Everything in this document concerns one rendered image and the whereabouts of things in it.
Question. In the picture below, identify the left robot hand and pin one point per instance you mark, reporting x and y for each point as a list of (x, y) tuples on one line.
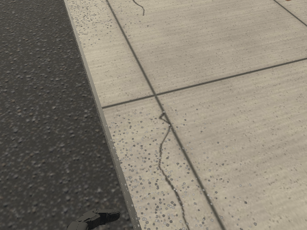
[(94, 218)]

